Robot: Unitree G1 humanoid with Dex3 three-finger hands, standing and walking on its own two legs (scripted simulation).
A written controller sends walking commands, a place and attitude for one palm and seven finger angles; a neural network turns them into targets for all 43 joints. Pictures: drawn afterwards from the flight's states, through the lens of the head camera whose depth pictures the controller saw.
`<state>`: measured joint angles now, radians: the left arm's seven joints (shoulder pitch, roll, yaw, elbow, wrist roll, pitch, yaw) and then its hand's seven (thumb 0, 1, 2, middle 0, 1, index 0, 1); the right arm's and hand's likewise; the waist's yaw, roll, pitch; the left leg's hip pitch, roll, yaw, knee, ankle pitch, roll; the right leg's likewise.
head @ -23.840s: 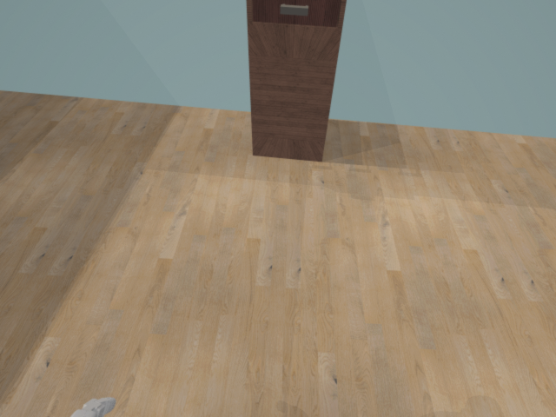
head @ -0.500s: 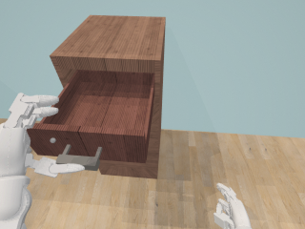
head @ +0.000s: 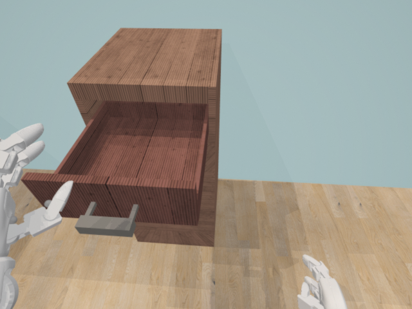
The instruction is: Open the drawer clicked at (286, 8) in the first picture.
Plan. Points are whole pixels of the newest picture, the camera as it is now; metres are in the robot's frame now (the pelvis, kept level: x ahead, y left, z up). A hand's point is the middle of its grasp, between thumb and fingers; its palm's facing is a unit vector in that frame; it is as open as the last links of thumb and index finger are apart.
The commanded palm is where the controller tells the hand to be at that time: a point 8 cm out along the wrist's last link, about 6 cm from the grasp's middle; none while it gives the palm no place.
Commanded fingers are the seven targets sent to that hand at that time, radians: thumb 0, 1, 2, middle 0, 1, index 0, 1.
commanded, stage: draw the hand back to the body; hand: left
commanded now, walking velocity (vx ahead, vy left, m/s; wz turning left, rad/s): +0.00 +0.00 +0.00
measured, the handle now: (110, 216) +0.27 +0.25 +0.02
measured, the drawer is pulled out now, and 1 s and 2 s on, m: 0.29 0.29 0.29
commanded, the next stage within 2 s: step back with the hand held close in 0.28 s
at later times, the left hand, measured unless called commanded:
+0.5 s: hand (42, 210) +0.17 +0.24 +0.21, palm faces +0.47 -0.78 -0.41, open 7.4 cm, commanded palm +0.11 +0.28 +0.21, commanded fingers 0.00 0.90 0.90 -0.20 -0.30 -0.20 -0.30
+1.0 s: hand (30, 243) +0.13 +0.23 +0.20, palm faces +0.43 -0.79 -0.43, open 7.4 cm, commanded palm +0.05 +0.28 +0.21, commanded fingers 0.00 0.90 0.90 -0.20 -0.30 -0.20 -0.30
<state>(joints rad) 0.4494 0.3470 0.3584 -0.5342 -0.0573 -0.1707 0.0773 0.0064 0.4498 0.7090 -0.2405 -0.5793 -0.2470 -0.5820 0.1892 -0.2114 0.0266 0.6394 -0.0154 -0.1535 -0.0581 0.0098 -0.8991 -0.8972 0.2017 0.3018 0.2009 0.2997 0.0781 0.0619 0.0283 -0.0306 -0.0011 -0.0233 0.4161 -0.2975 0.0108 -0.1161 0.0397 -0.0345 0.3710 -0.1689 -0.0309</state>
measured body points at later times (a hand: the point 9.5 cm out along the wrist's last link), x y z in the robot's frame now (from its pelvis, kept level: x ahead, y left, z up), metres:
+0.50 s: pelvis -0.02 +0.00 +0.00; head -0.03 -0.02 +0.45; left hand +0.14 +0.28 +0.23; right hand +0.18 -0.22 -0.08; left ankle -0.04 +0.11 -0.74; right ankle +0.03 -0.10 -0.74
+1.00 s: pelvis -0.08 +0.00 -0.01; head -0.07 +0.00 +0.44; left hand +0.10 +0.27 +0.23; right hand +0.09 -0.23 -0.09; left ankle -0.06 +0.11 -0.72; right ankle -0.06 -0.09 -0.74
